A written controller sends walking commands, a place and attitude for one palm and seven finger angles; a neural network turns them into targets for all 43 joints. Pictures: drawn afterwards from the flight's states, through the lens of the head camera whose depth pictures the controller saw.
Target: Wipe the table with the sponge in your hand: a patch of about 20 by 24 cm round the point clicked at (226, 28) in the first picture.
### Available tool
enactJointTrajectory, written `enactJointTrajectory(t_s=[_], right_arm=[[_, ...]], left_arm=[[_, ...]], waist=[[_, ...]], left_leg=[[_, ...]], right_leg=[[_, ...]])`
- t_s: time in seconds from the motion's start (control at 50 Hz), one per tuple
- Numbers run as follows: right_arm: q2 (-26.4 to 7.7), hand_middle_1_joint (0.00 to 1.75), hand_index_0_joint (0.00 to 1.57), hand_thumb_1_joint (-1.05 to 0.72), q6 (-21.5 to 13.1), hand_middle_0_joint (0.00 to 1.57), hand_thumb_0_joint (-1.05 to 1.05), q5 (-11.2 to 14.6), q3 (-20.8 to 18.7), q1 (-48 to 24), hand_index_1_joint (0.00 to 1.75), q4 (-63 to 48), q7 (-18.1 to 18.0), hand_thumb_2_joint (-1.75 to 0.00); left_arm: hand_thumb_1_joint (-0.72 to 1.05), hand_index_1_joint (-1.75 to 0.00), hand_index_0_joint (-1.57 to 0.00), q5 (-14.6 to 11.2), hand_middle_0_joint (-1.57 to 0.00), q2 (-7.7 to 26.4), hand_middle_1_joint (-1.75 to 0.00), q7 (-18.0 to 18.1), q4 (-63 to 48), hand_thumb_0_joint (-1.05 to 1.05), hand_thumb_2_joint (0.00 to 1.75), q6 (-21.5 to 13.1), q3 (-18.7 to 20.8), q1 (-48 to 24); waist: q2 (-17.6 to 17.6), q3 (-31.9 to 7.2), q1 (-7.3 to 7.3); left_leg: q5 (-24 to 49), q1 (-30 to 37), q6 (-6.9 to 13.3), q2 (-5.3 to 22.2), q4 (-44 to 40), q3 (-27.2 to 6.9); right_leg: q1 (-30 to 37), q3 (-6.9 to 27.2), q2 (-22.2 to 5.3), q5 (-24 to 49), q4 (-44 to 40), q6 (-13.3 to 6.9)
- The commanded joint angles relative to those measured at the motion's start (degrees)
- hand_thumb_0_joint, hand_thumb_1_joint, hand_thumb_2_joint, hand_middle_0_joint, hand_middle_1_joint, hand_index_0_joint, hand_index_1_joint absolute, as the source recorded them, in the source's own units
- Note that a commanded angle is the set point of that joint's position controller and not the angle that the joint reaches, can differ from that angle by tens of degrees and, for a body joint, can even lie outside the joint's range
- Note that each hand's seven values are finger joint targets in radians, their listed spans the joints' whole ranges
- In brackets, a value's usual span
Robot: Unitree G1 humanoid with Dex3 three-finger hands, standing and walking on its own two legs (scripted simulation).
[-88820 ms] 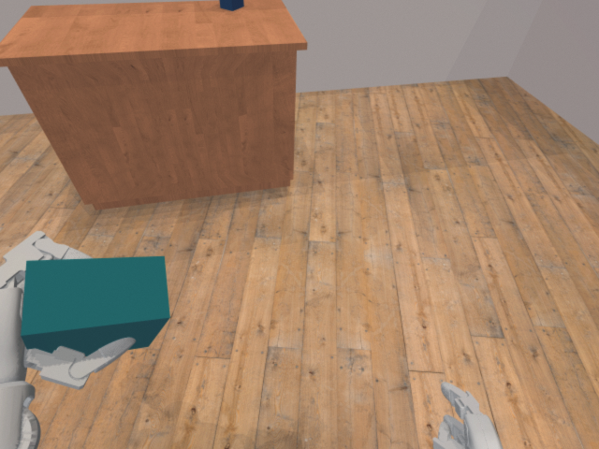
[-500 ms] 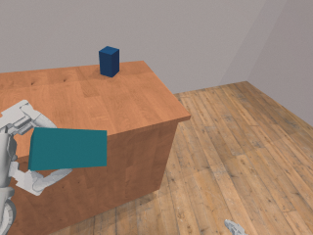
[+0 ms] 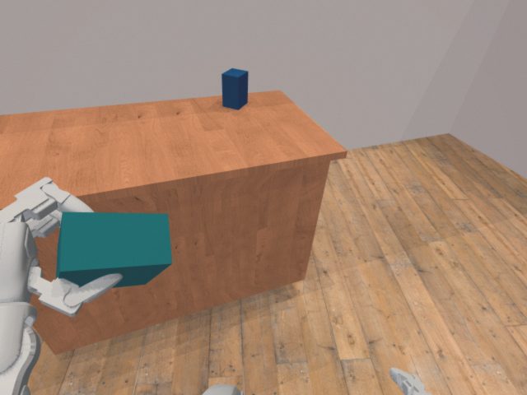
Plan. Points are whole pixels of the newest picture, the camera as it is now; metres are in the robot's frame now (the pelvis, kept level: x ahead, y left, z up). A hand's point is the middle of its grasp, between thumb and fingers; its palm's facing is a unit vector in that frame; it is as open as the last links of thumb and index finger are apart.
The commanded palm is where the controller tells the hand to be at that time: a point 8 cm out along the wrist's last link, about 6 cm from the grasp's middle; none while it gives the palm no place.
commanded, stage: stop stepping back and stand still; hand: left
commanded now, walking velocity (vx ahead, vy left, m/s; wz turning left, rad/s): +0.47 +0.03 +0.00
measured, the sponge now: (125, 253) +0.24 +0.21 +0.16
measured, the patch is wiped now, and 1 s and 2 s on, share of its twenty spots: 1.00 1.00 1.00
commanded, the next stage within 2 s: stand and wait in 1.78 s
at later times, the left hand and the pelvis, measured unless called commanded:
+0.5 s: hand (5, 381) +0.07 +0.22 +0.21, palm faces +0.32 -0.85 -0.41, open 10.0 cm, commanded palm +0.01 +0.26 +0.22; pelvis -0.17 -0.01 +0.00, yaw -4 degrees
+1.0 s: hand out of the picture -0.01 +0.23 +0.22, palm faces +0.37 -0.83 -0.41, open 10.0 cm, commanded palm -0.06 +0.27 +0.22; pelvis -0.23 +0.00 +0.01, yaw -2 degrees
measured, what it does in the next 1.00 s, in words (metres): walks backwards: left foot, then right foot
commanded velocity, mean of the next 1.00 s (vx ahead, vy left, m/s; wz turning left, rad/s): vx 0.26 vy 0.01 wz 0.00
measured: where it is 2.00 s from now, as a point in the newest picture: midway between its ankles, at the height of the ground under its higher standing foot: outside the picture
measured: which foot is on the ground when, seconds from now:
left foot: up 0.00-0.12, down 0.14-0.48, up 0.50-0.70, down 0.72-1.00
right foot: down 0.00-0.14, up 0.16-0.46, down 0.48-0.74, up 0.76-0.98, down 1.00-1.00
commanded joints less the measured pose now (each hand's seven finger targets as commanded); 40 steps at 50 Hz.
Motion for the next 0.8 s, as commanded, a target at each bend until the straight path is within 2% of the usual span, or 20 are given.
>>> enactJointTrajectory(t_s=[0.0,0.1,0.14,0.16,0.18,0.2,0.24,0.28,0.38,0.42,0.44,0.46,0.48,0.5,0.54,0.58,0.68,0.72,0.76,0.78], right_arm=[[-6.6,0.3,0.2,-0.9,-3.2,0.2,0.0,0.3,-2.7,-10.5,0.3,-12.0,-0.2,-0.9],[-5.7,0.3,0.2,-0.9,-7.9,0.2,0.0,0.0,-0.9,-6.3,0.3,-12.0,-1.5,-0.9],[-7.1,0.3,0.2,-0.9,-9.2,0.2,0.0,-0.6,-2.1,-6.7,0.3,-14.7,-1.6,-0.9],[-6.9,0.3,0.2,-0.9,-10.1,0.2,0.0,-0.8,-3.0,-8.3,0.3,-15.8,-1.3,-0.9],[-4.9,0.3,0.2,-0.9,-9.8,0.2,0.0,-1.1,-2.3,-7.6,0.3,-13.6,-0.6,-0.9],[-4.6,0.3,0.2,-0.9,-9.2,0.2,0.0,-0.5,-1.9,-8.0,0.3,-12.3,0.4,-0.9],[-5.3,0.3,0.2,-0.9,-8.8,0.2,0.0,0.3,-1.4,-6.3,0.3,-8.9,1.0,-0.9],[-6.2,0.3,0.2,-0.9,-8.4,0.2,0.0,0.4,-1.4,-6.6,0.3,-9.2,0.8,-0.9],[-6.9,0.3,0.2,-0.9,-7.2,0.2,0.0,-0.6,-1.3,-6.3,0.3,-13.1,-0.9,-0.9],[-7.3,0.3,0.2,-0.9,-7.0,0.2,0.0,-0.8,-1.6,-7.7,0.3,-14.4,-0.8,-0.9],[-7.2,0.3,0.2,-0.9,-6.5,0.2,0.0,-0.8,-2.1,-7.7,0.3,-14.6,-0.6,-0.9],[-6.1,0.3,0.2,-0.9,-6.2,0.2,0.0,-0.4,-2.6,-6.8,0.3,-14.2,-0.1,-0.9],[-7.3,0.3,0.2,-0.9,-6.7,0.2,0.0,0.1,-3.6,-8.0,0.3,-14.6,-0.2,-0.9],[-6.8,0.3,0.2,-0.9,-7.4,0.2,0.0,-0.5,-3.2,-7.6,0.3,-13.7,-0.1,-0.9],[-9.7,0.3,0.2,-0.9,-7.1,0.2,0.0,0.7,-5.3,-7.4,0.3,-13.5,0.7,-0.9],[-7.7,0.3,0.2,-0.9,-5.5,0.2,0.0,0.6,-4.5,-7.7,0.3,-12.7,0.5,-0.9],[-7.0,0.3,0.2,-0.9,-7.8,0.2,0.0,-0.2,-3.4,-7.4,0.3,-11.8,-2.0,-0.9],[-8.3,0.3,0.2,-0.9,-8.9,0.2,0.0,-1.0,-4.0,-7.9,0.3,-13.2,-2.4,-0.9],[-5.3,0.3,0.2,-0.9,-11.1,0.2,0.0,-0.7,-3.3,-5.5,0.3,-10.7,-2.0,-0.9],[-5.6,0.3,0.2,-0.9,-10.7,0.2,0.0,-0.4,-3.4,-5.2,0.3,-9.9,-0.9,-0.9]], left_arm=[[0.1,-1.6,-1.2,-0.1,-1.2,12.6,-1.6,0.2,-18.2,0.0,1.3,-4.6,4.2,-13.6],[0.1,-1.6,-1.2,-1.0,-1.2,14.0,-1.6,2.4,-26.8,0.0,1.3,-4.9,7.5,-7.4],[0.1,-1.6,-1.2,-0.3,-1.2,15.3,-1.6,2.6,-28.8,0.0,1.3,-6.1,9.7,-10.7],[0.1,-1.6,-1.2,0.9,-1.2,18.5,-1.6,2.9,-28.0,0.0,1.3,-6.6,12.8,-10.4],[0.1,-1.6,-1.2,1.4,-1.2,19.8,-1.6,2.4,-28.2,0.0,1.3,-7.1,13.3,-12.1],[0.1,-1.6,-1.2,0.4,-1.2,18.3,-1.6,2.6,-23.8,0.0,1.3,-6.8,12.5,-10.1],[0.1,-1.6,-1.2,0.2,-1.2,13.2,-1.6,2.4,-14.1,0.0,1.3,-6.8,8.9,-6.9],[0.1,-1.6,-1.2,-0.1,-1.2,11.6,-1.6,2.0,-10.3,0.0,1.3,-6.4,7.6,-6.8],[0.1,-1.6,-1.2,-1.8,-1.2,9.6,-1.6,1.2,-11.0,0.0,1.3,-4.0,6.4,1.5],[0.1,-1.6,-1.2,-1.3,-1.2,10.0,-1.6,1.1,-13.7,0.0,1.3,-3.2,6.3,1.7],[0.1,-1.6,-1.2,-0.6,-1.2,11.5,-1.6,0.9,-14.4,0.0,1.3,-3.4,7.0,1.9],[0.1,-1.6,-1.2,-0.3,-1.2,12.1,-1.6,0.6,-15.6,0.0,1.3,-3.8,6.9,2.5],[0.1,-1.6,-1.2,-0.6,-1.2,13.8,-1.6,0.6,-20.1,0.0,1.3,-5.3,7.6,-2.5],[0.1,-1.6,-1.2,-0.7,-1.2,16.2,-1.6,0.7,-21.3,0.0,1.3,-6.7,10.5,-4.2],[0.1,-1.6,-1.2,-0.7,-1.2,16.7,-1.6,0.3,-22.9,0.0,1.3,-7.4,11.2,-4.9],[0.1,-1.6,-1.2,-0.7,-1.2,16.8,-1.6,0.3,-24.3,0.0,1.3,-7.4,12.4,-3.9],[0.1,-1.6,-1.2,-0.3,-1.2,14.6,-1.6,3.3,-23.4,0.0,1.3,-6.5,11.3,-0.9],[0.1,-1.6,-1.2,-0.1,-1.2,13.8,-1.6,4.1,-26.0,0.0,1.3,-7.5,10.9,-3.6],[0.1,-1.6,-1.2,0.8,-1.2,18.3,-1.6,4.6,-23.6,0.0,1.3,-8.3,14.5,-4.6],[0.1,-1.6,-1.2,0.7,-1.2,15.3,-1.6,4.0,-22.7,0.0,1.3,-8.1,11.9,-4.3]], waist=[[-4.1,4.8,-4.16],[6.5,-7.1,-2.35],[23.8,-4.3,-2.7],[19.8,-5.4,-1.25],[15.5,-9.2,-2.39],[14.8,-2.2,-3.16],[4.3,7.2,-3.19],[1.8,9.3,-2.78],[10.4,-1.3,-2.07],[7.1,-3.2,-0.37],[-3.2,-3.9,0.45],[-17.6,-5.6,0.11],[-19.8,-3.1,-0.87],[-14.0,-2.4,-1.65],[-16.5,1.5,-2.41],[-7.1,2.2,-3.78],[7.9,-2.2,-2.32],[26.2,-2.9,-2.27],[19.8,-3.6,-3.33],[9.4,-0.5,-3.46]], left_leg=[[1.0,14.1,1.9,4.8,4.6,-1.9],[-7.1,25.4,4.5,2.1,-46.3,4.5],[-11.0,18.3,10.1,14.7,-63.5,-17.3],[-5.1,14.6,12.9,19.5,-63.5,-23.1],[12.6,18.2,10.4,14.8,-57.0,-14.6],[4.4,15.2,10.5,17.3,-58.5,-21.9],[-9.5,11.5,11.3,17.8,-60.8,-21.2],[-13.6,9.6,10.6,16.2,-61.0,-17.7],[-11.8,12.3,5.4,9.4,-56.1,-6.6],[-15.2,6.8,3.8,6.5,-45.4,-2.2],[-14.8,2.6,3.2,2.3,-30.5,2.2],[-10.3,-1.7,2.4,-2.0,-9.7,5.5],[-8.2,-7.2,1.1,-1.8,2.4,2.3],[-2.9,-6.1,0.6,0.1,7.0,0.4],[3.2,0.8,1.1,4.1,6.8,-6.5],[2.1,11.6,2.3,6.6,-2.2,-4.9],[-3.7,27.0,4.3,2.1,-45.9,4.2],[-8.6,28.7,10.3,12.7,-59.3,-16.4],[6.7,25.8,15.4,16.2,-57.4,-23.1],[7.7,24.3,14.8,16.8,-57.5,-24.9]], right_leg=[[-33.7,16.4,-20.0,-16.7,-22.2,-7.1],[-19.8,5.3,-9.1,-17.4,1.6,-2.2],[-24.8,3.8,-0.2,-16.5,40.1,2.8],[-24.6,8.8,-1.4,-13.5,48.8,3.3],[-25.7,10.1,-2.5,-13.0,52.7,3.1],[-30.6,13.3,-4.4,-9.7,53.5,3.2],[-32.8,13.6,-6.5,-2.1,46.5,2.8],[-27.3,9.8,-6.6,-2.0,34.7,2.7],[-1.9,-1.0,-1.4,-8.8,2.2,2.0],[9.6,-3.4,-0.3,-5.3,-6.4,1.0],[13.7,0.1,-3.7,-1.5,-11.7,-0.9],[15.7,11.7,-13.2,4.0,-16.0,-4.9],[10.9,22.1,-20.6,10.7,-20.2,-7.1],[5.1,21.4,-22.2,14.1,-20.6,-7.9],[-10.8,24.9,-24.0,-6.5,-22.3,-9.2],[-22.7,17.2,-23.2,-11.1,-20.0,-7.6],[-18.1,7.5,-12.0,-16.8,-0.2,-3.3],[-25.1,1.8,-0.3,-19.9,30.2,1.7],[-27.5,9.7,-3.2,-16.5,40.5,2.4],[-29.2,11.9,-5.0,-13.3,40.2,2.5]])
